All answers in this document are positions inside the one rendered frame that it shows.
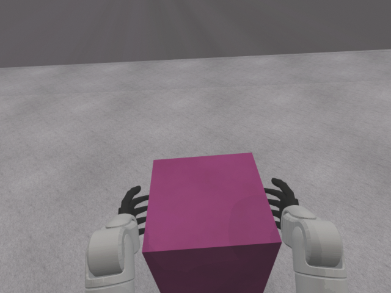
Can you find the robot right forearm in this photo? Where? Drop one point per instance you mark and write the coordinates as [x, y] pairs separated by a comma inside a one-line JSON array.
[[318, 254]]

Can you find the robot left hand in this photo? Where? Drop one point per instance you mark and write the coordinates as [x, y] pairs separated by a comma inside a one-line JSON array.
[[128, 204]]

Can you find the robot right hand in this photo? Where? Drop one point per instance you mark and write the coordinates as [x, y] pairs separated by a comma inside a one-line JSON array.
[[286, 196]]

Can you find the carton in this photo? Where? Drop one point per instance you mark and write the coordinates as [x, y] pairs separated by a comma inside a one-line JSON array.
[[209, 226]]

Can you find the robot left forearm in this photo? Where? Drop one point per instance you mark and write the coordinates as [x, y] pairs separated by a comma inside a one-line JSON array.
[[110, 256]]

